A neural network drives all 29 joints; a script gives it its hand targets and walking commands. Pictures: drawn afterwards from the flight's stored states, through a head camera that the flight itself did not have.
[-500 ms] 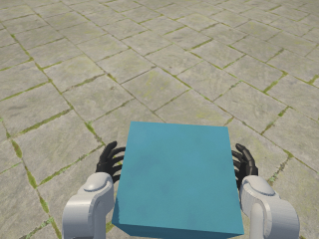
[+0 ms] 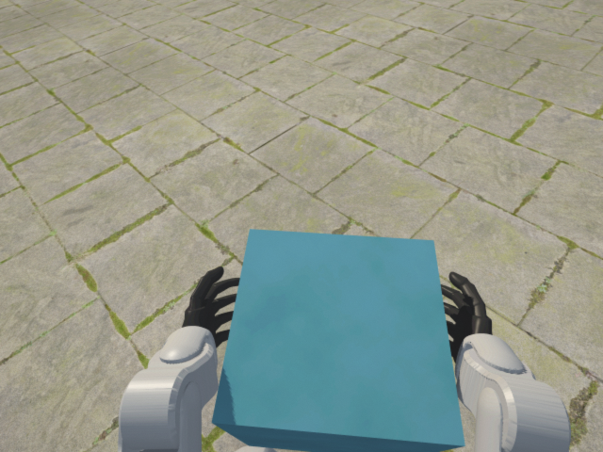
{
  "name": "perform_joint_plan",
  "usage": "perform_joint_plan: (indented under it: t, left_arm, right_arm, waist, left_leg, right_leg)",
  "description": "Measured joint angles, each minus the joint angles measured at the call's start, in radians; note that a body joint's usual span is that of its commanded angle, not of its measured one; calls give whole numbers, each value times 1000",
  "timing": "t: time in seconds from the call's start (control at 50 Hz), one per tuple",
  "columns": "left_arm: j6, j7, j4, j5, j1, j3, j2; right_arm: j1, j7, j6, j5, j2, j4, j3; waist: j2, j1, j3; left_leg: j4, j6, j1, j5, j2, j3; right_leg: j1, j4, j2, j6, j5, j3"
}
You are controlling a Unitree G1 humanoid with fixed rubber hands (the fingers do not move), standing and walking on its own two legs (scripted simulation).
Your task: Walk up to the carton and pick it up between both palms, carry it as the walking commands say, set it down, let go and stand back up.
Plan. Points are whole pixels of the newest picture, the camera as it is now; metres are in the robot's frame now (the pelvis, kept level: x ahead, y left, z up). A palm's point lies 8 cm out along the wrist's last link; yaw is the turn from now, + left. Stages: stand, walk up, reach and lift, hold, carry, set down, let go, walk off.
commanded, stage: carry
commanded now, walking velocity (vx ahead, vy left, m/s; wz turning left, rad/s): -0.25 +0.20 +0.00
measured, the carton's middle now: (331, 354) +0.24 -0.01 +0.02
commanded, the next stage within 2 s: none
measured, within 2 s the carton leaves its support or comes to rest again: neither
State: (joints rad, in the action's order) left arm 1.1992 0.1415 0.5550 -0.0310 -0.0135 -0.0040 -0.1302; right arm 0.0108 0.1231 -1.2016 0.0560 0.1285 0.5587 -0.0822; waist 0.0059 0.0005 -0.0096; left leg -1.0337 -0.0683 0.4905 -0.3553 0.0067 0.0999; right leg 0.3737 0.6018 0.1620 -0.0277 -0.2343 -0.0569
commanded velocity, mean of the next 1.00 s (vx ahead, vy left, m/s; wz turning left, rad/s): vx -0.17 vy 0.14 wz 0.00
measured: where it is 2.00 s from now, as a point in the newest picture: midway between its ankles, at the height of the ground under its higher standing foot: outside the picture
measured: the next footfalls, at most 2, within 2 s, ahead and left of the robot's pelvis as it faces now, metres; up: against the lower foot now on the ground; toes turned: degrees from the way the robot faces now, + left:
left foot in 0.12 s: +0.01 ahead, +0.18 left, +0.00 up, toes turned +8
right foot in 0.52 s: -0.14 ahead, +0.05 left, +0.00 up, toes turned -9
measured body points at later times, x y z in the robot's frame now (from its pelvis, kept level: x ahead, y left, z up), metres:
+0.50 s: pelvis -0.16 +0.15 -0.01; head -0.13 +0.16 +0.44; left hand +0.09 +0.30 +0.06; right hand +0.09 +0.00 +0.06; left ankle -0.04 +0.17 -0.73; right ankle -0.19 +0.04 -0.72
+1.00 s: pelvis -0.28 +0.31 +0.00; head -0.26 +0.35 +0.45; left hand -0.04 +0.48 +0.06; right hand -0.03 +0.17 +0.07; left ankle -0.25 +0.40 -0.73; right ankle -0.30 +0.14 -0.67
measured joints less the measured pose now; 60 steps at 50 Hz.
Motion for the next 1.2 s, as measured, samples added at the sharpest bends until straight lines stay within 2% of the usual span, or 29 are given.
perform_joint_plan:
  t: [0.06,0.1,0.12,0.14,0.16,0.2,0.26,0.32,0.38,0.46,0.52,0.54,0.56,0.58,0.64,0.68,0.74,0.82,0.84,0.86,0.9,0.96,1.0,1.08,1.2]
  left_arm:
    - [-7,-2,0,0,0,-1,0]
    - [-8,-2,1,0,0,-1,0]
    - [-8,-3,1,0,0,-2,0]
    - [-8,-2,1,0,0,-5,1]
    - [-5,-2,1,0,-2,-9,1]
    - [2,0,1,0,-5,-15,1]
    - [5,2,4,0,-5,-15,1]
    - [4,3,6,0,-5,-14,1]
    - [4,6,6,0,2,-14,1]
    - [5,7,7,0,2,-11,2]
    - [4,6,8,1,2,-9,2]
    - [4,6,7,1,2,-8,1]
    - [5,6,6,1,2,-7,1]
    - [11,6,6,1,1,-7,1]
    - [16,5,6,1,-6,-3,0]
    - [12,4,7,1,-5,0,0]
    - [2,3,7,1,-5,0,0]
    - [-1,2,7,1,-5,0,0]
    - [-1,2,8,1,-3,-2,1]
    - [0,2,8,1,-4,-6,1]
    - [9,4,8,1,-13,-15,1]
    - [13,6,8,1,-14,-17,0]
    - [8,6,9,1,-14,-16,1]
    - [4,10,9,1,-11,-16,1]
    - [4,11,9,1,-6,-16,1]
  right_arm:
    - [-9,2,-4,0,0,2,-1]
    - [-10,3,-4,-1,-1,5,-1]
    - [-11,3,-3,-2,0,3,-1]
    - [-12,3,1,-5,0,-6,0]
    - [-13,4,4,-8,0,-15,2]
    - [-12,4,6,-9,0,-29,7]
    - [-10,3,9,-10,1,-29,7]
    - [-10,1,13,-10,1,-31,7]
    - [-8,-1,21,-9,1,-32,7]
    - [1,-3,27,-8,1,-29,7]
    - [4,-3,25,-7,1,-22,7]
    - [4,-3,24,-6,1,-20,6]
    - [9,-3,25,-6,1,-19,6]
    - [16,-3,25,-8,2,-21,6]
    - [22,-2,14,-7,2,-13,6]
    - [21,-2,9,-3,1,-3,5]
    - [7,-1,5,-2,0,-1,3]
    - [0,0,0,-2,0,2,2]
    - [-3,0,1,-4,0,-1,2]
    - [-3,0,7,-8,1,-11,3]
    - [-2,1,9,-12,1,-33,10]
    - [2,2,13,-13,1,-38,12]
    - [1,1,19,-13,1,-39,12]
    - [2,-3,33,-13,1,-47,12]
    - [5,-5,41,-12,1,-47,12]
  waist:
    - [-6,7,0]
    - [-9,9,1]
    - [-15,10,-3]
    - [-33,9,-19]
    - [-37,2,-33]
    - [-26,-19,-47]
    - [-27,-30,-43]
    - [-28,-32,-22]
    - [-23,-32,-16]
    - [-3,-33,-15]
    - [20,-33,-15]
    - [36,-32,-21]
    - [41,-32,-29]
    - [31,-33,-33]
    - [-6,-32,-30]
    - [-15,-22,-18]
    - [-14,-2,-9]
    - [-8,14,-8]
    - [-14,14,-15]
    - [-25,12,-30]
    - [-19,-10,-44]
    - [-27,-33,-38]
    - [-30,-37,-19]
    - [-28,-40,2]
    - [-7,-41,6]
  left_leg:
    - [170,0,-70,-48,12,-2]
    - [350,0,-134,-52,15,-3]
    - [426,21,-153,3,13,0]
    - [429,39,-151,55,0,4]
    - [411,41,-144,70,0,2]
    - [386,30,-134,69,25,1]
    - [394,6,-128,87,32,3]
    - [412,-19,-99,120,20,23]
    - [440,-44,-67,162,5,54]
    - [505,-65,-37,233,-22,89]
    - [585,-57,-33,302,-48,108]
    - [585,-23,-27,297,-48,108]
    - [532,22,-14,235,-48,105]
    - [405,44,12,159,-50,93]
    - [1,49,67,89,-48,10]
    - [-81,49,51,74,-34,-28]
    - [0,49,-18,11,-1,-40]
    - [364,49,-161,-25,31,-41]
    - [419,57,-175,-11,28,-37]
    - [405,61,-162,8,18,-37]
    - [373,56,-144,28,34,-39]
    - [386,38,-140,54,39,-38]
    - [402,25,-124,74,33,-35]
    - [441,2,-106,116,17,-10]
    - [496,-21,-84,180,4,14]
  right_leg:
    - [41,-21,39,-33,47,9]
    - [69,-27,58,-54,75,10]
    - [78,-26,68,-63,86,10]
    - [79,-17,80,-64,71,20]
    - [86,31,67,-64,-24,31]
    - [127,257,-2,-65,-213,37]
    - [144,530,-81,-64,-245,30]
    - [143,648,-123,-64,-246,12]
    - [120,607,-139,-64,-247,-7]
    - [35,348,-143,-64,-248,-37]
    - [-77,32,-147,-46,-232,-79]
    - [-86,-21,-149,-17,-139,-81]
    - [-86,-26,-143,8,-83,-79]
    - [-85,-18,-127,23,-62,-73]
    - [-83,-16,-76,28,-44,-42]
    - [-66,-20,-42,26,-28,-26]
    - [-26,-24,10,-4,7,-7]
    - [33,-23,53,-48,49,2]
    - [49,-11,61,-50,49,9]
    - [55,12,58,-50,2,27]
    - [81,154,-1,-50,-165,43]
    - [91,355,-73,-50,-192,44]
    - [91,412,-104,-50,-193,40]
    - [61,383,-132,-50,-194,35]
    - [-13,186,-141,-50,-194,10]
